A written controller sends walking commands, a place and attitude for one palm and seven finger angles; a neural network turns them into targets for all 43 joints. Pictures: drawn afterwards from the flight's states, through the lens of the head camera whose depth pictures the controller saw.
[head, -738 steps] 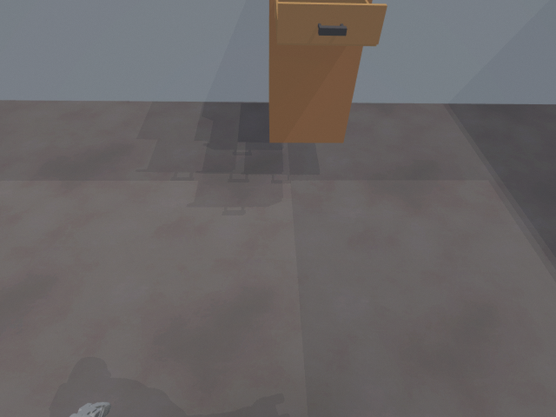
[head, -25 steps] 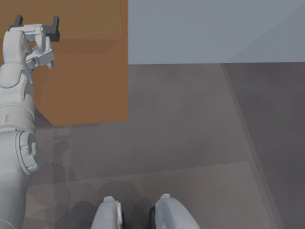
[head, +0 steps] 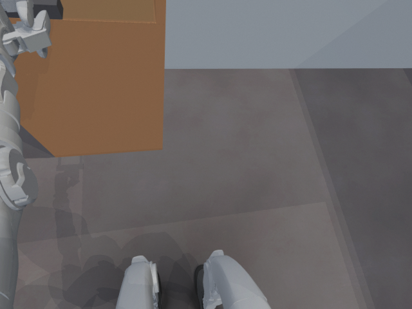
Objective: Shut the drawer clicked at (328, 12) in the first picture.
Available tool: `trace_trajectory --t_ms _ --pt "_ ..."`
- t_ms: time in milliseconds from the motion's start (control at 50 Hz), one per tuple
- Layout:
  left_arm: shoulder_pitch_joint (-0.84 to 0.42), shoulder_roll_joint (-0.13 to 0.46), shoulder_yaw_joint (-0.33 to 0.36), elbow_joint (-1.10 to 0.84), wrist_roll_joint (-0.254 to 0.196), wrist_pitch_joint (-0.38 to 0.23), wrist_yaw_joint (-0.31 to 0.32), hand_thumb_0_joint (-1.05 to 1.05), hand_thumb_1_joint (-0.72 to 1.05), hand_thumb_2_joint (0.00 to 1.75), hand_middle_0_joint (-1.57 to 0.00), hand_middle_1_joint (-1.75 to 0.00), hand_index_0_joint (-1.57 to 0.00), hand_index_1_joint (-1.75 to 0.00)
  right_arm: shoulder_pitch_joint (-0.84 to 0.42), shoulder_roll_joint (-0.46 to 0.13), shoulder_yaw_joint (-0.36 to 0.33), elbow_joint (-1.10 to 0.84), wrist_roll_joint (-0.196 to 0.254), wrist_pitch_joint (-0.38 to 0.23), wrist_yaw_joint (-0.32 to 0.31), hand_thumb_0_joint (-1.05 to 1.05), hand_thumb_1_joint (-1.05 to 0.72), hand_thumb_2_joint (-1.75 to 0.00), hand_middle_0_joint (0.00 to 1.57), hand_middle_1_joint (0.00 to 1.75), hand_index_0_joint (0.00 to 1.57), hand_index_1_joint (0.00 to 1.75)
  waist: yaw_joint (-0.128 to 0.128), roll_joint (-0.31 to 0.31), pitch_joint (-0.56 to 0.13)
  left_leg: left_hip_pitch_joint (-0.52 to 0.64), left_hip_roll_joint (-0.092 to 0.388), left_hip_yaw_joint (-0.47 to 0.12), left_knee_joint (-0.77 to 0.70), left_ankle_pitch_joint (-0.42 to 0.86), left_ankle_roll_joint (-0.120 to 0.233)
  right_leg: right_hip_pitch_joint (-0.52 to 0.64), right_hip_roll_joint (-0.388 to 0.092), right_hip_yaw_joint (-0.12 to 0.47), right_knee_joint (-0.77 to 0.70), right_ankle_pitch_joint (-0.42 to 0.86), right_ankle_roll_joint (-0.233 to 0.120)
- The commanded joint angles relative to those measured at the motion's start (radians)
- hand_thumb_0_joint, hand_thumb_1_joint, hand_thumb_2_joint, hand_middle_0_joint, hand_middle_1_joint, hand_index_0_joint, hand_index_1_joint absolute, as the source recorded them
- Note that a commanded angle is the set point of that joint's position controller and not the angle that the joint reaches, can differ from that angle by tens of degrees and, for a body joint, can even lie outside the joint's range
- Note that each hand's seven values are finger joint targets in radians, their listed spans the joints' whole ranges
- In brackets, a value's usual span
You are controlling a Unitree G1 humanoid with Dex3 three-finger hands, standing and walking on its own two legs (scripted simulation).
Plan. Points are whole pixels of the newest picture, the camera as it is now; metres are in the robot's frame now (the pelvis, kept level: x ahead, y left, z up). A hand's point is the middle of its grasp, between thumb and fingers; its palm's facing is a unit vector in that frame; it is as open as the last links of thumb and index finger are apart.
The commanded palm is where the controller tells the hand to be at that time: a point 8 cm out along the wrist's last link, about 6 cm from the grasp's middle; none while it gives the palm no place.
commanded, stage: pull the fist back off the drawer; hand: left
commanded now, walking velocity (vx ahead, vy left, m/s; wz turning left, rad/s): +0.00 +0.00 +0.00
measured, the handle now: out of the picture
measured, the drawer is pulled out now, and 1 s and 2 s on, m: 0.00 0.00 0.00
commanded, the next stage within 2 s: draw the hand back to the body in 0.80 s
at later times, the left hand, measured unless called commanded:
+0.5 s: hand (46, 30) +0.57 +0.19 +0.10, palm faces +0.03 -1.00 -0.04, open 3.3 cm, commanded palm +0.56 +0.21 +0.10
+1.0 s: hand (36, 37) +0.55 +0.20 +0.11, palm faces +0.04 -1.00 -0.03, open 3.3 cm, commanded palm +0.50 +0.24 +0.11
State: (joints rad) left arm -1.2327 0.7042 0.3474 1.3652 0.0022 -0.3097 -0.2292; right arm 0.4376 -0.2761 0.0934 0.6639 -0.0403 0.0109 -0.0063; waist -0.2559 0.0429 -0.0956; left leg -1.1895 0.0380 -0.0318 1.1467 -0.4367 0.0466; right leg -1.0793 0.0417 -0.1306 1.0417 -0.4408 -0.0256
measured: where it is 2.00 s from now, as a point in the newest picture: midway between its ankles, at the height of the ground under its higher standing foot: (180, 306)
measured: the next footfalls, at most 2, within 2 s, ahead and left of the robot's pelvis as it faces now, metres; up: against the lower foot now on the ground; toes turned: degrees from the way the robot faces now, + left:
none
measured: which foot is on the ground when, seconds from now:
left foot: down 0.00-1.00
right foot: down 0.00-1.00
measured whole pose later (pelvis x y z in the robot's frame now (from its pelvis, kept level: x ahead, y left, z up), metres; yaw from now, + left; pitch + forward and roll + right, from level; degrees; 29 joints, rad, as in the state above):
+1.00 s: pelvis +0.04 +0.00 +0.03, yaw -1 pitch +23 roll -4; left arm -0.86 0.54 0.42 1.09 -0.09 -0.36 -0.25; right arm 0.42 -0.27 0.04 0.60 0.00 0.09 0.02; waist -0.18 0.03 -0.12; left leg -0.95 0.05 0.03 1.02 -0.47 0.04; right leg -0.88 0.06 -0.06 0.93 -0.46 -0.02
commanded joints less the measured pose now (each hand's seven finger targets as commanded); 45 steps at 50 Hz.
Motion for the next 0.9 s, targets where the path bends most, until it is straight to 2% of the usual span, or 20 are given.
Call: trace_trajectory --t_ms 0,80,120,200,220,300,320,380,440,500,520,640,660,680,720,740,780,800,840,880 --pt "-0.680 0.141 -0.015 -0.291 -0.029 -0.060 0.047 0.00 0.90 0.90 -1.40 -1.60 -1.40 -1.60 0.230 -0.227 -0.077 0.003 -0.005 -0.021 -0.017 0.00 -0.90 -0.90 0.20 0.30 0.20 0.30 -0.117 0.297 -0.495 0.635 0.029 -0.139 -0.146 0.160 -0.010 -0.054 0.020 0.072 -0.138 0.077 0.001" --pt "-0.702 0.095 -0.050 -0.296 -0.029 -0.054 0.062 0.00 0.90 0.90 -1.40 -1.60 -1.40 -1.60 0.231 -0.231 -0.076 0.017 -0.008 -0.040 -0.019 0.00 -0.90 -0.90 0.20 0.30 0.20 0.30 -0.128 0.299 -0.493 0.661 0.036 -0.165 -0.164 0.122 -0.014 -0.089 0.017 0.066 -0.134 0.062 0.001" --pt "-0.700 0.113 -0.035 -0.304 -0.025 -0.056 0.067 0.00 0.90 0.90 -1.40 -1.60 -1.40 -1.60 0.237 -0.232 -0.076 0.015 -0.011 -0.046 -0.017 0.00 -0.90 -0.90 0.20 0.30 0.20 0.30 -0.119 0.317 -0.518 0.674 0.032 -0.166 -0.160 0.142 -0.016 -0.083 0.018 0.063 -0.127 0.070 -0.005" --pt "-0.699 0.110 -0.031 -0.302 -0.019 -0.052 0.074 0.00 0.90 0.90 -1.40 -1.60 -1.40 -1.60 0.234 -0.228 -0.076 0.010 -0.012 -0.047 -0.009 0.00 -0.90 -0.90 0.20 0.30 0.20 0.30 -0.116 0.294 -0.511 0.647 0.025 -0.154 -0.155 0.130 -0.013 -0.056 0.019 0.066 -0.136 0.065 -0.003" --pt "-0.693 0.134 -0.008 -0.300 -0.017 -0.056 0.075 0.00 0.90 0.90 -1.40 -1.60 -1.40 -1.60 0.240 -0.229 -0.076 0.006 -0.015 -0.046 -0.006 0.00 -0.90 -0.90 0.20 0.30 0.20 0.30 -0.105 0.303 -0.522 0.655 0.022 -0.158 -0.153 0.150 -0.015 -0.051 0.020 0.065 -0.130 0.072 -0.008" --pt "-0.652 0.128 -0.007 -0.264 -0.010 -0.050 0.078 0.00 0.90 0.90 -1.40 -1.60 -1.40 -1.60 0.227 -0.225 -0.075 -0.007 -0.011 -0.038 0.002 0.00 -0.90 -0.90 0.20 0.30 0.20 0.30 -0.104 0.249 -0.470 0.590 0.017 -0.140 -0.154 0.092 -0.009 -0.031 0.021 0.071 -0.142 0.044 -0.004" --pt "-0.647 0.128 -0.008 -0.260 -0.008 -0.054 0.074 0.00 0.90 0.90 -1.40 -1.60 -1.40 -1.60 0.230 -0.226 -0.074 -0.010 -0.012 -0.037 0.003 0.00 -0.90 -0.90 0.20 0.30 0.20 0.30 -0.101 0.262 -0.466 0.596 0.016 -0.148 -0.159 0.093 -0.011 -0.041 0.021 0.067 -0.135 0.043 -0.008" --pt "-0.632 0.177 0.021 -0.270 -0.006 -0.053 0.068 0.00 0.90 0.90 -1.40 -1.60 -1.40 -1.60 0.225 -0.227 -0.074 -0.022 -0.010 -0.031 0.004 0.00 -0.90 -0.90 0.20 0.30 0.20 0.30 -0.089 0.245 -0.474 0.556 0.012 -0.124 -0.147 0.087 -0.004 -0.001 0.021 0.079 -0.142 0.037 -0.004" --pt "-0.575 0.181 0.036 -0.283 -0.009 -0.057 0.055 0.00 0.90 0.90 -1.40 -1.60 -1.40 -1.60 0.227 -0.221 -0.077 -0.035 -0.007 -0.021 0.009 0.00 -0.90 -0.90 0.20 0.30 0.20 0.30 -0.063 0.255 -0.511 0.583 0.013 -0.118 -0.144 0.150 -0.008 0.024 0.024 0.075 -0.134 0.067 -0.007" --pt "-0.495 0.174 0.049 -0.306 -0.027 -0.058 0.041 0.00 0.90 0.90 -1.40 -1.60 -1.40 -1.60 0.222 -0.217 -0.082 -0.046 -0.002 -0.009 0.013 0.00 -0.90 -0.90 0.20 0.30 0.20 0.30 -0.040 0.220 -0.521 0.578 0.011 -0.100 -0.148 0.182 -0.005 0.085 0.027 0.082 -0.149 0.087 -0.005" --pt "-0.479 0.172 0.058 -0.329 -0.033 -0.065 0.035 0.00 0.90 0.90 -1.40 -1.60 -1.40 -1.60 0.221 -0.214 -0.084 -0.051 -0.003 -0.008 0.016 0.00 -0.90 -0.90 0.20 0.30 0.20 0.30 -0.027 0.253 -0.546 0.607 0.010 -0.100 -0.149 0.209 -0.007 0.087 0.029 0.080 -0.143 0.101 -0.008" --pt "-0.270 0.184 0.111 -0.377 -0.060 -0.073 0.020 0.00 0.90 0.90 -1.40 -1.60 -1.40 -1.60 0.208 -0.202 -0.094 -0.073 0.012 0.024 0.020 0.00 -0.90 -0.90 0.20 0.30 0.20 0.30 0.031 0.175 -0.552 0.597 0.006 -0.052 -0.168 0.304 -0.004 0.241 0.035 0.095 -0.171 0.200 0.000" --pt "-0.239 0.207 0.133 -0.403 -0.061 -0.079 0.020 0.00 0.90 0.90 -1.40 -1.60 -1.40 -1.60 0.205 -0.200 -0.097 -0.081 0.012 0.030 0.020 0.00 -0.90 -0.90 0.20 0.30 0.20 0.30 0.049 0.167 -0.563 0.591 0.004 -0.045 -0.173 0.321 -0.003 0.279 0.036 0.097 -0.170 0.225 0.001" --pt "-0.201 0.168 0.108 -0.414 -0.064 -0.081 0.016 0.00 0.90 0.90 -1.40 -1.60 -1.40 -1.60 0.197 -0.193 -0.100 -0.089 0.017 0.035 0.022 0.00 -0.90 -0.90 0.20 0.30 0.20 0.30 0.051 0.165 -0.558 0.598 0.000 -0.036 -0.178 0.334 -0.003 0.297 0.037 0.101 -0.176 0.251 0.001" --pt "-0.186 0.147 0.103 -0.425 -0.074 -0.091 0.016 0.00 0.90 0.90 -1.40 -1.60 -1.40 -1.60 0.196 -0.189 -0.104 -0.084 0.019 0.044 0.022 0.00 -0.90 -0.90 0.20 0.30 0.20 0.30 0.050 0.161 -0.525 0.614 0.001 -0.035 -0.183 0.362 -0.004 0.299 0.038 0.099 -0.179 0.281 0.000" --pt "-0.171 0.133 0.103 -0.416 -0.080 -0.092 0.015 0.00 0.90 0.90 -1.40 -1.60 -1.40 -1.60 0.193 -0.188 -0.107 -0.083 0.021 0.049 0.022 0.00 -0.90 -0.90 0.20 0.30 0.20 0.30 0.046 0.132 -0.508 0.610 0.001 -0.030 -0.187 0.361 -0.004 0.303 0.039 0.099 -0.186 0.288 0.004" --pt "-0.157 0.151 0.120 -0.402 -0.088 -0.096 0.015 0.00 0.90 0.90 -1.40 -1.60 -1.40 -1.60 0.190 -0.190 -0.109 -0.082 0.025 0.056 0.016 0.00 -0.90 -0.90 0.20 0.30 0.20 0.30 0.043 0.089 -0.474 0.571 -0.001 -0.022 -0.190 0.353 0.001 0.332 0.037 0.108 -0.191 0.308 0.008" --pt "-0.159 0.109 0.089 -0.419 -0.091 -0.102 0.009 0.00 0.90 0.90 -1.40 -1.60 -1.40 -1.60 0.185 -0.182 -0.111 -0.084 0.025 0.055 0.017 0.00 -0.90 -0.90 0.20 0.30 0.20 0.30 0.042 0.113 -0.472 0.582 -0.005 -0.015 -0.192 0.365 0.000 0.337 0.036 0.111 -0.195 0.326 0.008" --pt "-0.114 0.127 0.111 -0.394 -0.090 -0.113 0.004 0.00 0.90 0.90 -1.40 -1.60 -1.40 -1.60 0.186 -0.184 -0.114 -0.077 0.026 0.060 0.017 0.00 -0.90 -0.90 0.20 0.30 0.20 0.30 0.054 0.110 -0.466 0.599 -0.004 -0.014 -0.187 0.401 -0.002 0.335 0.035 0.110 -0.188 0.354 0.004" --pt "-0.124 0.104 0.086 -0.386 -0.091 -0.116 -0.007 0.00 0.90 0.90 -1.40 -1.60 -1.40 -1.60 0.181 -0.182 -0.114 -0.078 0.027 0.066 0.016 0.00 -0.90 -0.90 0.20 0.30 0.20 0.30 0.043 0.102 -0.448 0.591 -0.006 -0.016 -0.185 0.409 -0.001 0.329 0.034 0.112 -0.186 0.364 0.007"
